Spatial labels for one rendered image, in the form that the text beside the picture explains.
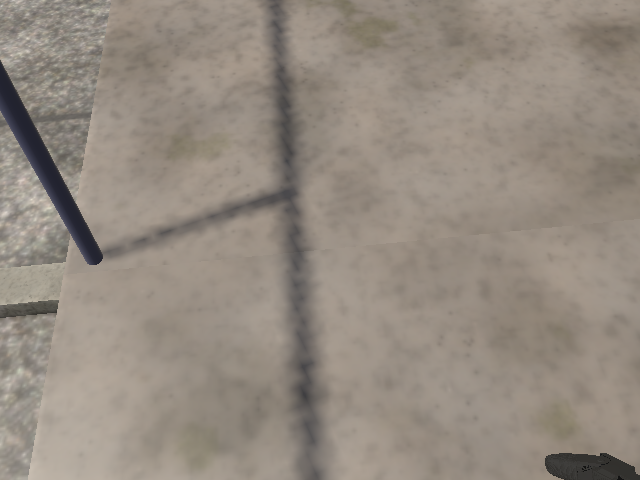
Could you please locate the right robot hand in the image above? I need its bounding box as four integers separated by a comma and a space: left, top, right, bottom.
545, 453, 640, 480

